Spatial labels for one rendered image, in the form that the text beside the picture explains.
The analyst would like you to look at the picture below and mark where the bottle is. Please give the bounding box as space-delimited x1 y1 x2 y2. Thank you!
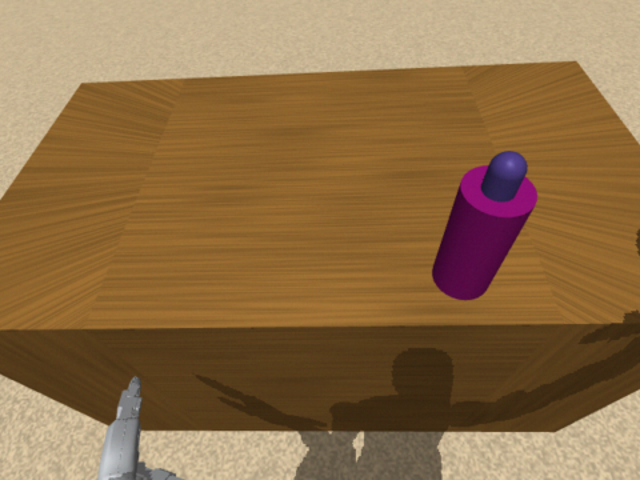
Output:
432 151 537 300

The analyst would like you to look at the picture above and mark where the left robot hand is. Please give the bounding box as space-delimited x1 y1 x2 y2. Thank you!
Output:
97 377 185 480

